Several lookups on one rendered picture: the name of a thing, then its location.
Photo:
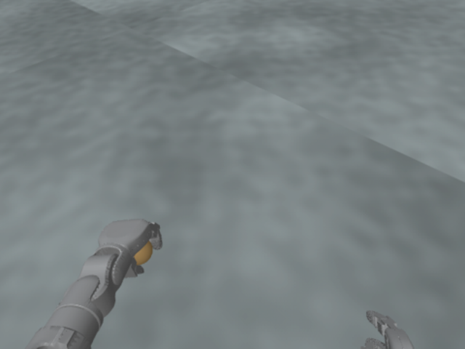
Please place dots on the left robot hand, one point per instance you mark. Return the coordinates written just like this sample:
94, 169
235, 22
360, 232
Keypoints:
133, 236

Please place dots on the ball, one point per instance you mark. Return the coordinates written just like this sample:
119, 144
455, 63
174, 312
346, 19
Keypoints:
144, 254

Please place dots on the left robot arm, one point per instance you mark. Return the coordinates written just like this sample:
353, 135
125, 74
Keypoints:
79, 316

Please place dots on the right robot hand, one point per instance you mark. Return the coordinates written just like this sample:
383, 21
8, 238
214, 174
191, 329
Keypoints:
394, 338

